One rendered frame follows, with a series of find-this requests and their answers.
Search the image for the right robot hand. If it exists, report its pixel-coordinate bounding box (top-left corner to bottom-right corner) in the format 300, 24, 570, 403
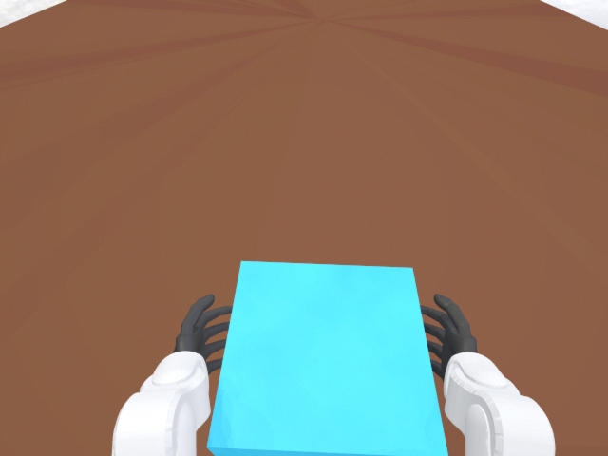
420, 294, 477, 382

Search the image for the carton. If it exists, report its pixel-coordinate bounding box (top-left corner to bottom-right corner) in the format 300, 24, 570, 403
207, 261, 448, 456

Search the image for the left robot forearm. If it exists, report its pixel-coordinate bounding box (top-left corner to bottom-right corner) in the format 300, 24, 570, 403
112, 351, 211, 456

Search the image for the right robot forearm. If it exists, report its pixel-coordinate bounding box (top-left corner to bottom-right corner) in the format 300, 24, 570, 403
444, 352, 555, 456

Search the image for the left robot hand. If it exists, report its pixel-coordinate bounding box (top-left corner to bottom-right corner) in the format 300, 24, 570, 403
173, 294, 233, 375

